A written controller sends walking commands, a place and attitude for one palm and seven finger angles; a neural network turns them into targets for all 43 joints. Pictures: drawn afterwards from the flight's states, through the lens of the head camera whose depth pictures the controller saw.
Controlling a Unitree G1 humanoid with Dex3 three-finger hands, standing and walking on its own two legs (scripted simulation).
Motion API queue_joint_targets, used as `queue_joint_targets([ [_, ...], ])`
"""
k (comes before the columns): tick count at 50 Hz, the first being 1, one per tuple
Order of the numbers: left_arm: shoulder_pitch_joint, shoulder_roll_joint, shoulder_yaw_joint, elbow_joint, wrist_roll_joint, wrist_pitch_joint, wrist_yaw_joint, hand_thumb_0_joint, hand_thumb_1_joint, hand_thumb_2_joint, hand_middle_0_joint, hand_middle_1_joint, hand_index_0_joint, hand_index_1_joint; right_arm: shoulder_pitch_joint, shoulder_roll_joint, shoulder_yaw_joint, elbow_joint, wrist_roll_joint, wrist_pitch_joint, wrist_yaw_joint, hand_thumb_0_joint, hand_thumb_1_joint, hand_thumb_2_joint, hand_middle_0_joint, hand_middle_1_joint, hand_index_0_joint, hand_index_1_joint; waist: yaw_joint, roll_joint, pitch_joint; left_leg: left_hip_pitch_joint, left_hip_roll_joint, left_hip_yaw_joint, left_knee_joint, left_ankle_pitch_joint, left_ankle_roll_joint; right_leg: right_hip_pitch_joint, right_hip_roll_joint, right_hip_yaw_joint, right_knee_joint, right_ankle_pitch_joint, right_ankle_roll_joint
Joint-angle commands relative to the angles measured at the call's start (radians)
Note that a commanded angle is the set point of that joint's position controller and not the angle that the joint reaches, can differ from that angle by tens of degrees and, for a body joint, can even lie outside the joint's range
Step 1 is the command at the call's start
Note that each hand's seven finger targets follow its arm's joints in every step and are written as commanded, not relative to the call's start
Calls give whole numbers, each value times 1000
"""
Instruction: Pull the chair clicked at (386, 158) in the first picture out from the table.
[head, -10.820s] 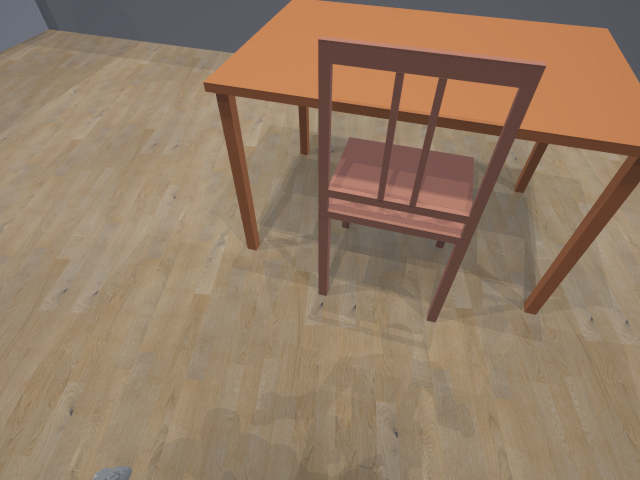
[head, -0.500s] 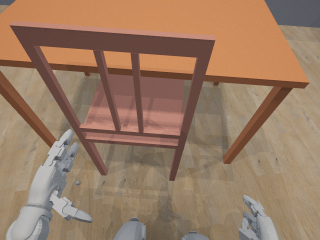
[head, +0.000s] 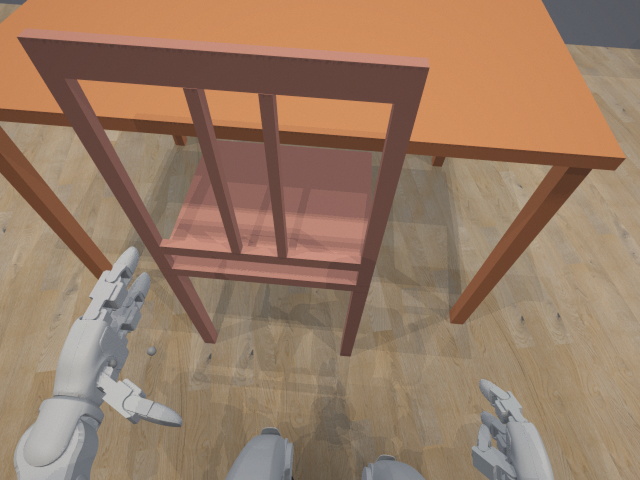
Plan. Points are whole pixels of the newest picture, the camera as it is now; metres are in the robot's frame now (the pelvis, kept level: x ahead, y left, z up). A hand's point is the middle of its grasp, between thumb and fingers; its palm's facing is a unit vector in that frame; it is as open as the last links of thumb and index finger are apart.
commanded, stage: aim the fingers beside a spindle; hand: left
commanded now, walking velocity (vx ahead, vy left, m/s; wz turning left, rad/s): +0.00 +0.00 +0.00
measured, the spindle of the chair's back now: (220, 186) +0.52 +0.19 +0.02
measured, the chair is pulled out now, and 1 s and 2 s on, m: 0.00 0.00 0.00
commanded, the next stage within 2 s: none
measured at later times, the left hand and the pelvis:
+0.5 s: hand (173, 312) +0.30 +0.20 +0.03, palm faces -0.04 -1.00 -0.05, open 16.9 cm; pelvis +0.00 +0.00 -0.01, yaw -1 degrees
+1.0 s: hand (204, 288) +0.35 +0.18 +0.00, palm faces -0.08 -1.00 -0.03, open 16.9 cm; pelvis +0.00 +0.01 -0.02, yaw -2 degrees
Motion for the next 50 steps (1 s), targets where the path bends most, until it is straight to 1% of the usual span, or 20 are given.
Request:
queue_joint_targets([
  [1,-170,163,74,-222,-24,-68,-24,0,-500,300,-60,-80,-60,-80,-10,-144,-65,-132,3,-64,-12,0,-900,-900,200,300,200,300,-23,41,-282,273,-10,-51,-134,160,0,37,-8,100,-176,176,12],
  [4,-165,183,98,-206,-26,-67,-19,0,-500,300,-60,-80,-60,-80,-4,-146,-68,-121,1,-66,-9,0,-900,-900,200,300,200,300,-14,42,-304,286,-7,-56,-127,215,-2,43,-2,93,-157,230,11],
  [6,-148,166,91,-195,-24,-60,-10,0,-500,300,-60,-80,-60,-80,-5,-143,-71,-123,0,-63,-2,0,-900,-900,200,300,200,300,-10,41,-302,287,-8,-55,-128,236,-4,43,-5,88,-150,253,12],
  [8,-163,137,66,-154,-17,-46,-3,0,-500,300,-60,-80,-60,-80,-8,-145,-70,-122,2,-55,1,0,-900,-900,200,300,200,300,-20,24,-257,263,-6,-54,-132,207,-6,9,-6,80,-148,228,15],
  [9,-164,144,78,-122,-11,-37,4,0,-500,300,-60,-80,-60,-80,-4,-147,-75,-117,2,-50,0,0,-900,-900,200,300,200,300,-23,-13,-242,255,-3,-58,-130,205,-4,-1,-2,76,-146,228,16],
  [10,-173,132,61,-125,-7,-34,5,0,-500,300,-60,-80,-60,-80,-5,-149,-74,-125,2,-48,2,0,-900,-900,200,300,200,300,-20,9,-238,246,-6,-55,-132,196,-6,-3,-7,79,-145,220,15],
  [12,-183,134,67,-105,-4,-29,13,0,-500,300,-60,-80,-60,-80,0,-151,-76,-128,0,-39,3,0,-900,-900,200,300,200,300,-22,-17,-235,229,-6,-51,-130,177,-5,-7,-9,81,-148,208,17],
  [14,-204,174,100,-106,3,-39,21,0,-500,300,-60,-80,-60,-80,7,-154,-78,-125,-2,-34,3,0,-900,-900,200,300,200,300,-16,-18,-257,220,-6,-50,-116,192,-4,1,-6,87,-135,221,14],
  [17,-277,186,109,-143,4,-72,29,0,-500,300,-60,-80,-60,-80,13,-149,-77,-122,-8,-34,6,0,-900,-900,200,300,200,300,-15,21,-305,240,-6,-51,-105,213,-6,5,-8,92,-121,234,11],
  [21,-331,154,69,-145,11,-100,30,0,-500,300,-60,-80,-60,-80,17,-147,-78,-108,-11,-36,9,0,-900,-900,200,300,200,300,-31,62,-336,277,-1,-59,-88,248,-8,-35,-7,87,-102,250,10],
  [24,-368,144,56,-48,13,-80,22,0,-500,300,-60,-80,-60,-80,24,-156,-76,-92,-9,-29,5,0,-900,-900,200,300,200,300,-50,3,-293,224,0,-60,-78,194,-4,-64,-3,89,-105,211,12],
  [25,-367,157,74,-34,12,-73,18,0,-500,300,-60,-80,-60,-80,26,-161,-80,-93,-8,-25,5,0,-900,-900,200,300,200,300,-41,-2,-307,214,0,-58,-75,189,-5,-61,-6,92,-103,211,13],
  [28,-387,156,70,9,18,-49,8,0,-500,300,-60,-80,-60,-80,25,-163,-78,-99,-5,-13,6,0,-900,-900,200,300,200,300,-34,4,-306,201,-1,-58,-80,180,-8,-64,-7,89,-95,202,10],
  [31,-426,163,77,-37,19,-53,22,0,-500,300,-60,-80,-60,-80,29,-159,-81,-106,-9,-8,10,0,-900,-900,200,300,200,300,-26,39,-362,243,-1,-60,-74,218,-8,-58,-8,89,-87,227,9],
  [34,-462,205,115,-42,27,-72,50,0,-500,300,-60,-80,-60,-80,40,-159,-80,-99,-15,-2,12,0,-900,-900,200,300,200,300,-25,28,-381,244,2,-69,-60,249,-10,-66,-1,86,-67,246,7],
  [37,-514,151,59,-29,43,-87,68,0,-500,300,-60,-80,-60,-80,36,-154,-78,-97,-17,4,19,0,-900,-900,200,300,200,300,-38,54,-366,259,6,-78,-62,230,-16,-117,-3,80,-58,211,7],
  [41,-556,123,28,75,57,-67,69,0,-500,300,-60,-80,-60,-80,45,-163,-79,-85,-15,20,20,0,-900,-900,200,300,200,300,-57,0,-328,211,7,-83,-56,170,-14,-156,-2,76,-57,167,8],
  [45,-582,133,28,64,70,-60,73,0,-500,300,-60,-80,-60,-80,54,-166,-82,-95,-16,34,25,0,-900,-900,200,300,200,300,-39,46,-384,248,7,-89,-55,207,-20,-154,-6,74,-42,186,3],
  [47,-612,121,14,33,71,-67,88,0,-500,300,-60,-80,-60,-80,55,-164,-85,-97,-18,39,28,0,-900,-900,200,300,200,300,-42,48,-412,282,10,-97,-54,225,-23,-165,-7,70,-38,190,4],
  [50,-633,171,66,31,80,-86,122,0,-500,300,-60,-80,-60,-80,62,-165,-85,-90,-26,49,30,0,-900,-900,200,300,200,300,-36,40,-433,277,11,-101,-42,240,-27,-168,-3,72,-26,199,4],
])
